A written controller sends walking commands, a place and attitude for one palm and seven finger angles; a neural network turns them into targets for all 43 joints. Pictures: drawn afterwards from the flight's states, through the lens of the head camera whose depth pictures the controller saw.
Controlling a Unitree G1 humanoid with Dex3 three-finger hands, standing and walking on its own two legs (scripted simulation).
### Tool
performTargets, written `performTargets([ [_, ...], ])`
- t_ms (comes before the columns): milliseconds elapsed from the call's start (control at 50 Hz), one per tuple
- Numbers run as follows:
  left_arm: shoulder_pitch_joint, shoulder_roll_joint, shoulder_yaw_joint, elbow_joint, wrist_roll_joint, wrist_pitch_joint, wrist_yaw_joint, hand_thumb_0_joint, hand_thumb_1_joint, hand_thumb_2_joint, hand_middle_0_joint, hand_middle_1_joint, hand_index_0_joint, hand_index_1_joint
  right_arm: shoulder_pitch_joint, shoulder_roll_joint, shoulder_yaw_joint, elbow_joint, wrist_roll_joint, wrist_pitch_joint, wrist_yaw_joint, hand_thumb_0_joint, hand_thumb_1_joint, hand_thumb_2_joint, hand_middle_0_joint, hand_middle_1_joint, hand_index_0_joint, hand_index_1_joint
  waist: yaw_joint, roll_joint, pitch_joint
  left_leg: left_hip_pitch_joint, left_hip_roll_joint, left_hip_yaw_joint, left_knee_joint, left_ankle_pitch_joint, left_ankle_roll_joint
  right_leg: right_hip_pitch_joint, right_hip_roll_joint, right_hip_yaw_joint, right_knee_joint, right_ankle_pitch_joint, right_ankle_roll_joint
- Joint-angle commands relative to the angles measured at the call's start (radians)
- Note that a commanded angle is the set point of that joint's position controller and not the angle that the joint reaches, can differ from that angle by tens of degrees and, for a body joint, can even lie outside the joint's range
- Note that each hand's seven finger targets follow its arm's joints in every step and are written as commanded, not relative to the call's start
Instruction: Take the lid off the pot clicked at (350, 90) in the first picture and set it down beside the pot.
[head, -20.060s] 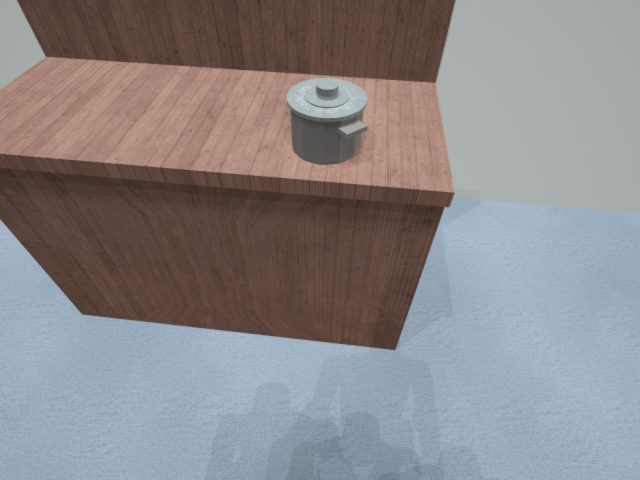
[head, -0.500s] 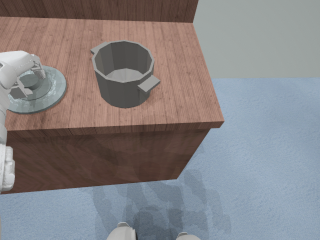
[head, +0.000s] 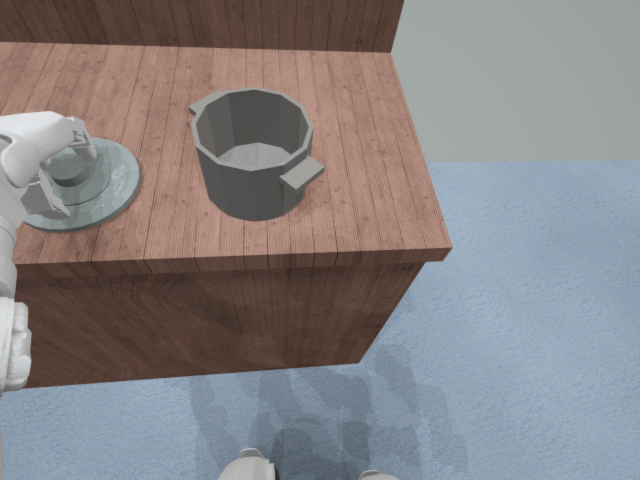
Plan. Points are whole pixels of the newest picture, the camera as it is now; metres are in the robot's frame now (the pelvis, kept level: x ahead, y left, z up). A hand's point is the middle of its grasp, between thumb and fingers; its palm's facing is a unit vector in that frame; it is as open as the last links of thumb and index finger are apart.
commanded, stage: open the fingers wide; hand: left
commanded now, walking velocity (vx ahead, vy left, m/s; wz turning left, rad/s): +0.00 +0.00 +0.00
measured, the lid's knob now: (69, 170) +0.51 +0.31 +0.05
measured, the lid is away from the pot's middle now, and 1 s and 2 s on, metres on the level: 0.24 0.24 0.24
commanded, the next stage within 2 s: raise the empty hand in 0.16 s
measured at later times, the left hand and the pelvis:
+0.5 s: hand (43, 169) +0.47 +0.31 +0.09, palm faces -0.39 -0.11 -0.91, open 11.0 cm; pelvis +0.00 +0.00 +0.00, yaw +0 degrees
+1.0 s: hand (11, 136) +0.46 +0.31 +0.15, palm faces -0.36 -0.10 -0.93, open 11.0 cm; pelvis +0.00 +0.00 +0.01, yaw +1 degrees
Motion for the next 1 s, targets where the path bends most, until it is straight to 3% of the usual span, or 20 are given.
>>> performTargets([
  [0,-0.455,0.281,0.053,-0.166,-0.022,0.005,0.034,0.0,-0.057,0.739,-0.387,-0.787,-0.387,-0.787,0.113,-0.206,-0.068,-0.05,-0.009,-0.013,-0.012,0.0,-0.9,-0.9,0.2,0.3,0.2,0.3,-0.005,0.11,-0.38,0.577,-0.017,-0.063,-0.068,0.29,-0.001,-0.152,0.067,-0.068,-0.1,0.178,-0.073],
  [20,-0.453,0.264,0.045,-0.181,-0.029,-0.005,0.03,0.0,-0.057,0.74,-0.388,-0.786,-0.388,-0.786,0.11,-0.202,-0.063,-0.055,-0.009,-0.018,-0.016,0.0,-0.9,-0.9,0.2,0.3,0.2,0.3,-0.002,0.122,-0.39,0.587,-0.023,-0.051,-0.062,0.321,0.003,-0.145,0.067,-0.071,-0.095,0.194,-0.075],
  [40,-0.467,0.315,0.072,-0.177,-0.015,-0.002,0.034,0.0,-0.057,0.741,-0.388,-0.785,-0.388,-0.785,0.113,-0.205,-0.064,-0.05,-0.01,-0.015,-0.015,0.0,-0.9,-0.9,0.2,0.3,0.2,0.3,0.003,0.133,-0.406,0.588,-0.021,-0.057,-0.063,0.305,0.0,-0.14,0.066,-0.064,-0.096,0.187,-0.074],
  [100,-0.478,0.253,0.025,-0.167,-0.011,0.004,0.035,0.0,-0.057,0.74,-0.388,-0.786,-0.388,-0.786,0.115,-0.203,-0.068,-0.046,-0.01,-0.017,-0.014,0.0,-0.9,-0.9,0.2,0.3,0.2,0.3,-0.011,0.135,-0.382,0.602,-0.016,-0.07,-0.068,0.277,-0.003,-0.181,0.067,-0.071,-0.101,0.153,-0.075],
  [140,-0.502,0.307,0.069,-0.241,-0.015,-0.011,0.035,0.0,-0.056,0.738,-0.387,-0.788,-0.387,-0.788,0.112,-0.204,-0.069,-0.05,-0.014,-0.019,-0.016,0.0,-0.9,-0.9,0.2,0.3,0.2,0.3,0.008,0.177,-0.458,0.655,-0.012,-0.074,-0.066,0.345,-0.007,-0.159,0.066,-0.066,-0.093,0.176,-0.076],
  [220,-0.453,0.247,0.037,-0.157,-0.03,0.001,0.038,0.0,-0.056,0.738,-0.387,-0.788,-0.387,-0.788,0.116,-0.202,-0.062,-0.049,-0.008,-0.02,-0.015,0.0,-0.9,-0.9,0.2,0.3,0.2,0.3,-0.003,0.104,-0.373,0.585,-0.019,-0.065,-0.069,0.307,-0.001,-0.161,0.068,-0.076,-0.095,0.169,-0.076],
  [300,-0.523,0.346,0.097,-0.255,-0.008,0.003,0.05,0.0,-0.057,0.739,-0.387,-0.787,-0.387,-0.787,0.112,-0.203,-0.069,-0.054,-0.012,-0.021,-0.017,0.0,-0.9,-0.9,0.2,0.3,0.2,0.3,0.008,0.166,-0.478,0.646,-0.017,-0.066,-0.064,0.352,-0.001,-0.117,0.063,-0.062,-0.099,0.216,-0.076],
  [320,-0.51,0.332,0.094,-0.285,-0.022,-0.007,0.044,0.0,-0.057,0.739,-0.387,-0.787,-0.387,-0.787,0.107,-0.198,-0.063,-0.061,-0.012,-0.026,-0.02,0.0,-0.9,-0.9,0.2,0.3,0.2,0.3,0.017,0.195,-0.503,0.676,-0.02,-0.062,-0.058,0.419,-0.002,-0.11,0.066,-0.067,-0.094,0.235,-0.076],
  [400,-0.481,0.288,0.049,-0.168,-0.021,0.03,0.039,0.0,-0.057,0.739,-0.387,-0.787,-0.387,-0.787,0.101,-0.204,-0.063,-0.052,-0.005,-0.017,-0.012,0.0,-0.9,-0.9,0.2,0.3,0.2,0.3,0.0,0.138,-0.38,0.596,-0.021,-0.059,-0.086,0.287,-0.004,-0.13,0.068,-0.07,-0.117,0.18,-0.076],
  [420,-0.496,0.269,0.039,-0.215,-0.034,0.022,0.031,0.0,-0.057,0.739,-0.387,-0.787,-0.387,-0.787,0.098,-0.201,-0.06,-0.057,-0.004,-0.024,-0.015,0.0,-0.9,-0.9,0.2,0.3,0.2,0.3,0.008,0.154,-0.408,0.622,-0.022,-0.053,-0.085,0.329,-0.001,-0.113,0.066,-0.072,-0.112,0.198,-0.077],
  [460,-0.501,0.327,0.081,-0.234,-0.016,0.027,0.027,0.0,-0.057,0.739,-0.387,-0.787,-0.387,-0.787,0.1,-0.2,-0.065,-0.061,-0.006,-0.022,-0.016,0.0,-0.9,-0.9,0.2,0.3,0.2,0.3,0.015,0.164,-0.453,0.664,-0.019,-0.065,-0.08,0.374,-0.003,-0.098,0.066,-0.067,-0.116,0.219,-0.077],
  [500,-0.496,0.268,0.035,-0.207,-0.026,0.036,0.013,0.0,-0.057,0.739,-0.387,-0.787,-0.387,-0.787,0.092,-0.199,-0.067,-0.059,-0.003,-0.02,-0.015,0.0,-0.9,-0.9,0.2,0.3,0.2,0.3,0.0,0.128,-0.409,0.642,-0.02,-0.057,-0.088,0.334,0.0,-0.102,0.066,-0.069,-0.131,0.209,-0.072],
  [540,-0.507,0.291,0.053,-0.253,-0.037,0.027,0.0,0.0,-0.057,0.739,-0.387,-0.787,-0.387,-0.787,0.085,-0.199,-0.066,-0.063,-0.004,-0.02,-0.017,0.0,-0.9,-0.9,0.2,0.3,0.2,0.3,0.012,0.155,-0.437,0.68,-0.017,-0.059,-0.094,0.383,-0.001,-0.085,0.064,-0.066,-0.133,0.224,-0.072],
  [580,-0.492,0.262,0.026,-0.212,-0.037,0.036,-0.008,0.0,-0.057,0.739,-0.387,-0.787,-0.387,-0.787,0.08,-0.199,-0.063,-0.063,0.001,-0.016,-0.014,0.0,-0.9,-0.9,0.2,0.3,0.2,0.3,0.005,0.126,-0.374,0.643,-0.021,-0.062,-0.105,0.345,-0.001,-0.095,0.066,-0.071,-0.141,0.209,-0.074],
  [640,-0.522,0.27,0.026,-0.249,-0.04,0.035,-0.015,0.0,-0.057,0.739,-0.387,-0.787,-0.387,-0.787,0.068,-0.198,-0.063,-0.069,0.0,-0.015,-0.015,0.0,-0.9,-0.9,0.2,0.3,0.2,0.3,0.01,0.142,-0.391,0.669,-0.021,-0.063,-0.117,0.334,-0.001,-0.083,0.063,-0.067,-0.15,0.194,-0.074],
  [680,-0.514,0.261,0.016,-0.206,-0.045,0.047,-0.019,0.0,-0.057,0.739,-0.387,-0.787,-0.387,-0.787,0.065,-0.201,-0.059,-0.068,0.005,-0.015,-0.014,0.0,-0.9,-0.9,0.2,0.3,0.2,0.3,0.007,0.102,-0.332,0.617,-0.025,-0.058,-0.134,0.257,0.004,-0.07,0.06,-0.068,-0.164,0.177,-0.074],
  [740,-0.553,0.298,0.041,-0.271,-0.044,0.042,-0.02,0.0,-0.057,0.739,-0.387,-0.787,-0.387,-0.787,0.053,-0.197,-0.059,-0.079,0.002,-0.019,-0.018,0.0,-0.9,-0.9,0.2,0.3,0.2,0.3,0.016,0.135,-0.404,0.669,-0.028,-0.058,-0.136,0.302,0.005,-0.034,0.056,-0.061,-0.165,0.202,-0.074],
  [860,-0.542,0.261,0.006,-0.201,-0.046,0.068,-0.033,0.0,-0.057,0.739,-0.387,-0.787,-0.387,-0.787,0.043,-0.198,-0.054,-0.077,0.008,-0.017,-0.014,0.0,-0.9,-0.9,0.2,0.3,0.2,0.3,0.012,0.1,-0.331,0.636,-0.032,-0.056,-0.153,0.267,0.006,-0.031,0.056,-0.068,-0.181,0.193,-0.074],
  [940,-0.625,0.267,0.0,-0.311,-0.05,0.064,-0.049,0.0,-0.057,0.739,-0.387,-0.787,-0.387,-0.787,0.025,-0.194,-0.057,-0.089,0.005,-0.022,-0.015,0.0,-0.9,-0.9,0.2,0.3,0.2,0.3,0.014,0.148,-0.411,0.714,-0.026,-0.062,-0.155,0.334,0.005,-0.008,0.052,-0.064,-0.185,0.217,-0.073],
  [980,-0.603,0.262,0.003,-0.292,-0.051,0.069,-0.056,0.0,-0.057,0.739,-0.387,-0.787,-0.387,-0.787,0.028,-0.193,-0.058,-0.085,0.005,-0.022,-0.011,0.0,-0.9,-0.9,0.2,0.3,0.2,0.3,0.017,0.147,-0.391,0.718,-0.025,-0.07,-0.154,0.358,0.002,-0.02,0.054,-0.07,-0.187,0.217,-0.074],
])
